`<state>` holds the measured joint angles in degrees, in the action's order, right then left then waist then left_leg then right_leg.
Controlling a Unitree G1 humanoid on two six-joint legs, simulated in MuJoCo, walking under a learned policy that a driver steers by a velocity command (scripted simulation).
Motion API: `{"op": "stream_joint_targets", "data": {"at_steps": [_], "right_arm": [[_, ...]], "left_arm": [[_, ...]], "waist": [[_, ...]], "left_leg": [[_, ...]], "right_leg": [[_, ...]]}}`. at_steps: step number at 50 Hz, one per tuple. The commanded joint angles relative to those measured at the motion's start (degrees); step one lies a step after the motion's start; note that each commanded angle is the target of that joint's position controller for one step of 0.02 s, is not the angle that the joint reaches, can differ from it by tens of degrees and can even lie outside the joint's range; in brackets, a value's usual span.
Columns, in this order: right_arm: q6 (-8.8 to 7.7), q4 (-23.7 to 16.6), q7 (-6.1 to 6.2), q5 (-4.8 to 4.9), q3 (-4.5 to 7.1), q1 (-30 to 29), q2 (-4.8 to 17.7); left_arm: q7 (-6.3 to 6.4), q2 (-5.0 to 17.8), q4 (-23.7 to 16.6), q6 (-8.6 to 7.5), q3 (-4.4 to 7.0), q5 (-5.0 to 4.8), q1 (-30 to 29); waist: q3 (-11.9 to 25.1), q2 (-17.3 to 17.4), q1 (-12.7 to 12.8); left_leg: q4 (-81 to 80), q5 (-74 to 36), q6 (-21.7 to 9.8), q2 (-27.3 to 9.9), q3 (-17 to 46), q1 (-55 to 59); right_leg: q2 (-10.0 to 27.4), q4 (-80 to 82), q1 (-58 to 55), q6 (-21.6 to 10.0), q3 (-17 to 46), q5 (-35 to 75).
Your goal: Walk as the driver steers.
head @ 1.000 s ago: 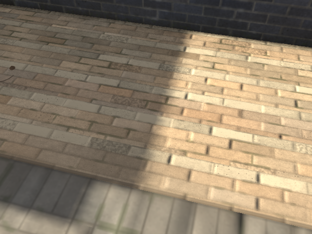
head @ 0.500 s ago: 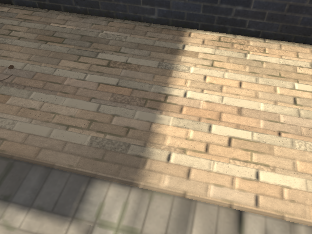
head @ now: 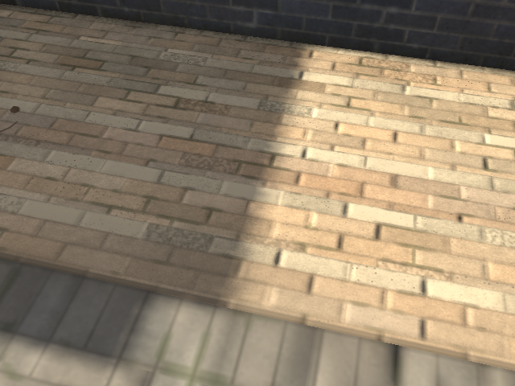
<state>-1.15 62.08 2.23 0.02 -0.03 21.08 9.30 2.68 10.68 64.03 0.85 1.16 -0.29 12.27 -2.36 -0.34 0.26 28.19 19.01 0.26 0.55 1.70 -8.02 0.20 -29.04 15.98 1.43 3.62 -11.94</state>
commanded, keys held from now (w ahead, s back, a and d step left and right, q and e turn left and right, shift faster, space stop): no key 0.48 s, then w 0.52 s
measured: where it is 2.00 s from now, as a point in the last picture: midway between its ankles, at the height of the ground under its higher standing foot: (279, 296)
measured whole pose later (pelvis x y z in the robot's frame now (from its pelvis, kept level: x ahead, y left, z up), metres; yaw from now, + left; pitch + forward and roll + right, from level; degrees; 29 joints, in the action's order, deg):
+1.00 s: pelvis +0.15 -0.02 +0.01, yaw +0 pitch +1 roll -1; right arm -5.4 51.9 -0.7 1.5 3.1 9.3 14.3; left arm 0.4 9.4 62.6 -4.8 0.3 0.1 28.9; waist 0.6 1.9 3.8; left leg 50.6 5.7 -1.9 -6.0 -0.4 -37.3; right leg -2.6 -10.9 -2.8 -2.7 -1.7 -15.2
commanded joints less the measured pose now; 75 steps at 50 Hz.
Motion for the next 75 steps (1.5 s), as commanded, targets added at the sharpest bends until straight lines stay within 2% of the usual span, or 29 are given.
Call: {"op": "stream_joint_targets", "data": {"at_steps": [1, 24, 26, 28, 29, 31, 33, 35, 36, 37, 38, 39, 40, 41, 43, 45, 49, 55, 57, 59, 60, 61, 62, 63, 64, 65, 67, 71, 75], "right_arm": [[-0.19, -0.29, 0.13, 0.02, 0.75, 5.77, 4.75], [-0.30, -0.25, 0.14, 0.10, 0.70, 7.56, 4.00], [-0.05, 0.48, 0.36, 0.38, 0.84, 9.03, 4.05], [0.03, -0.85, 0.77, 0.95, 1.71, 8.25, 6.80], [-0.33, -1.10, 0.79, 1.30, 2.10, 9.43, 7.93], [-1.35, -1.62, 0.56, 1.91, 3.51, 9.85, 11.63], [-2.05, -3.21, 0.16, 1.81, 3.48, 6.00, 10.78], [-1.97, -4.69, -0.44, 2.18, 3.12, 2.39, 9.47], [-2.38, -5.75, -0.60, 1.96, 2.85, 0.61, 8.72], [-3.33, -7.64, -0.52, 1.75, 1.95, -0.52, 5.22], [-4.64, -9.01, -0.55, 2.25, 1.50, -0.28, 3.67], [-5.35, -9.21, -1.05, 2.98, 1.98, -0.51, 5.74], [-5.83, -9.03, -1.69, 2.96, 2.05, -1.01, 6.04], [-6.17, -8.90, -1.87, 2.39, 2.46, -1.50, 6.43], [-5.91, -9.17, -2.34, 1.66, 3.90, -3.67, 8.90], [-5.15, -9.63, -2.94, 1.54, 3.68, -5.40, 6.56], [-4.91, -14.86, -3.21, 1.32, 2.32, -18.02, 4.27], [-5.33, -18.49, -4.63, 1.84, 2.23, -25.33, 7.12], [-5.77, -18.44, -4.76, 1.73, 3.35, -21.78, 9.60], [-5.71, -13.89, -3.97, 2.14, 5.95, -4.44, 14.26], [-5.33, -12.24, -3.09, 1.21, 7.23, 5.56, 19.82], [-5.35, -11.19, -3.93, -0.29, 7.05, 7.31, 21.29], [-5.72, -11.74, -4.03, -0.06, 5.50, 3.81, 15.09], [-6.02, -12.39, -3.99, 0.38, 4.70, -2.04, 12.43], [-6.30, -13.08, -4.14, 0.39, 4.18, -7.21, 11.03], [-6.55, -12.78, -4.34, -0.08, 4.03, -9.57, 9.83], [-6.80, -11.35, -4.34, -0.80, 3.78, -10.32, 7.61], [-7.22, -9.63, -3.25, -0.77, 4.39, -8.95, 9.66], [-6.45, -9.06, -1.76, -1.11, 4.78, -6.34, 11.54]], "left_arm": [[0.16, 5.29, -1.08, -0.30, 0.71, -0.01, 2.26], [0.24, 4.70, -1.10, -0.38, 0.50, -0.09, 3.98], [0.31, 4.01, -0.40, -0.28, 0.38, -0.24, 5.13], [0.26, 4.64, -1.03, -0.84, 0.74, -0.52, 4.38], [-0.05, 4.02, -2.01, -1.70, 0.63, -0.58, 2.69], [-1.09, 2.03, -3.73, -3.97, 0.17, -0.89, 0.16], [-2.10, 1.99, -4.35, -5.80, 0.18, -1.62, 1.29], [-2.50, 2.65, -1.09, -6.59, 1.00, -1.89, 10.09], [-2.60, 5.22, 0.97, -6.68, 2.14, -1.48, 16.75], [-2.77, 11.92, 2.15, -6.84, 4.08, -1.53, 25.41], [-3.42, 13.25, 2.07, -7.61, 3.83, -0.55, 28.50], [-3.33, 9.28, 0.28, -8.24, 2.48, -0.24, 21.48], [-3.47, 6.97, -1.68, -8.44, 1.78, -0.38, 16.54], [-3.69, 6.63, -2.76, -8.22, 1.44, -0.39, 13.57], [-3.61, 3.76, -2.84, -7.28, 0.34, -0.08, 14.24], [-2.93, 4.50, -2.16, -6.60, 0.22, 0.13, 17.75], [-1.54, 8.18, -3.73, -5.85, 0.61, 0.55, 17.58], [-1.24, 10.09, -3.82, -5.77, 1.69, -0.89, 19.22], [-1.32, 10.95, -4.38, -5.30, 2.09, -0.57, 18.02], [-1.63, 10.72, -5.68, -4.54, 1.84, 0.38, 15.54], [-1.93, 7.86, -7.75, -4.67, 0.67, 1.49, 16.02], [-2.37, -1.93, -7.24, -5.88, -1.51, -0.41, 24.90], [-2.34, 5.69, -7.29, -7.04, 0.31, -2.38, 19.93], [-2.12, 8.71, -9.37, -7.38, 1.35, -3.34, 14.08], [-1.48, 8.59, -9.87, -7.26, 1.58, -2.84, 11.27], [-1.13, 7.65, -9.77, -6.75, 2.11, -1.96, 10.82], [-1.41, 5.30, -9.19, -4.95, 2.51, -2.06, 13.56], [-1.26, 5.53, -12.38, -2.94, 3.39, -1.59, 7.69], [-2.51, 5.57, -15.36, -3.80, 3.57, -1.20, 0.73]], "waist": [[-1.77, 0.50, -0.02], [-2.12, 0.56, -0.08], [-1.66, 1.56, -0.24], [-5.74, 4.19, -0.88], [-7.61, 5.98, -1.84], [-10.31, 11.44, -2.68], [-12.03, 10.75, -0.33], [-9.36, 7.65, 3.82], [-6.47, 2.26, 6.09], [-2.44, -13.15, 8.69], [0.23, -17.46, 8.07], [-3.77, -8.48, 4.24], [-5.26, -5.03, 2.72], [-5.29, -2.91, 1.45], [-4.44, -3.51, 1.24], [-3.69, -3.98, 1.63], [-6.21, -3.19, 3.30], [-7.48, -4.36, 2.63], [-3.78, -5.41, -0.70], [7.30, -6.18, -9.74], [16.83, 1.90, -11.96], [27.05, 18.80, -6.23], [20.31, 12.40, -7.24], [11.32, 8.86, -5.75], [7.35, 3.06, -3.67], [5.14, 2.73, -1.89], [3.79, 5.46, 0.72], [-0.87, 3.99, 1.24], [-2.25, 2.28, -0.16]], "left_leg": [[-6.70, -6.15, -0.69, -0.68, 0.23, -8.21], [-6.51, -6.37, -0.72, -0.69, 0.00, -8.36], [-7.59, 7.68, -1.81, -0.02, -0.08, -8.75], [-9.95, 24.37, -5.27, -2.73, 4.63, -11.33], [-12.53, 28.57, -7.43, -6.07, 9.38, -11.05], [-18.43, 30.02, -12.64, -15.80, 22.04, -9.48], [-17.90, 23.91, -13.21, -17.40, 22.57, -10.47], [-10.62, 15.31, -9.08, -10.82, 13.20, -14.88], [0.26, 4.68, -6.87, -6.32, 7.44, -18.69], [21.17, 1.58, -3.16, 1.06, -2.51, -27.77], [36.49, 11.23, -3.13, 3.00, 1.50, -34.81], [44.52, 8.26, -4.58, -1.14, 5.03, -38.62], [45.76, 2.52, -5.84, -3.64, 5.05, -39.10], [43.07, -2.30, -6.31, -5.62, 4.01, -38.68], [37.62, -7.17, -5.54, -7.43, 1.44, -35.89], [34.37, -9.27, -3.90, -7.43, -0.99, -36.06], [17.62, -15.74, -1.33, -6.36, -2.97, -35.09], [4.86, -19.22, -3.62, -4.03, -3.31, -28.66], [3.64, -16.38, -5.24, -1.70, -3.85, -20.98], [4.07, -14.61, -7.70, 0.34, -4.48, 2.38], [3.92, -8.99, -11.05, -13.01, 10.79, 20.87], [-7.90, 5.74, -18.73, -25.60, 39.72, 33.87], [-13.27, 8.19, -15.30, -23.55, 40.71, 26.88], [-13.47, 4.41, -12.42, -22.48, 30.07, 17.93], [-14.69, -3.81, -11.09, -20.64, 21.86, 8.81], [-16.25, -8.82, -10.13, -18.49, 15.21, 2.38], [-19.16, -12.00, -9.25, -15.16, 6.82, -2.81], [-22.29, -16.31, -10.73, -15.05, -0.91, -4.09], [-22.79, -19.69, -10.19, -14.94, -5.92, 0.70]], "right_leg": [[0.29, 3.52, -5.36, -1.81, -0.36, 6.23], [0.24, 3.10, -5.15, -1.78, -0.45, 6.74], [-1.97, 1.67, -4.59, -1.95, -2.68, -7.16], [-3.74, -2.32, 2.04, -2.89, -4.55, -21.62], [-3.56, -5.32, 5.59, -3.14, -4.95, -21.10], [-1.60, -15.34, 10.62, -3.43, -5.99, -11.83], [0.86, -12.63, 9.91, -5.45, -4.97, -12.97], [-1.75, 0.48, -5.91, -5.81, -6.94, -9.22], [0.87, 3.99, -14.55, -6.37, -0.53, -6.82], [11.95, 14.02, -23.20, -11.90, 19.66, -14.71], [21.75, 21.58, -25.11, -17.98, 41.21, -18.66], [22.81, 20.77, -21.54, -17.57, 38.31, -18.12], [19.79, 20.59, -18.96, -15.72, 29.51, -15.44], [17.06, 21.21, -17.74, -13.90, 22.59, -10.85], [12.35, 21.77, -17.31, -11.03, 11.65, 1.84], [10.98, 21.73, -17.76, -11.15, 7.00, 9.80], [10.82, 24.04, -13.17, -12.10, 3.40, 12.01], [13.89, 23.13, -16.83, -11.10, 0.76, 15.17], [14.43, 16.39, -19.27, -9.88, 0.86, 30.88], [10.27, -4.30, -13.16, -7.22, -1.63, 42.56], [5.59, -24.09, 0.67, -5.31, -3.66, 22.03], [-4.19, -42.48, 17.05, -3.23, 0.80, -19.45], [-1.43, -48.96, 21.45, -4.25, 6.49, -19.02], [1.43, -49.41, 24.37, -5.10, 4.49, -13.53], [4.59, -47.10, 21.41, -5.07, 3.46, -7.84], [6.42, -44.24, 18.19, -5.04, 3.28, -4.64], [8.22, -41.10, 13.22, -5.53, 3.55, -2.09], [8.75, -36.81, 20.79, -4.90, 3.67, 3.59], [7.65, -24.72, 26.19, -3.94, 3.28, 13.52]]}}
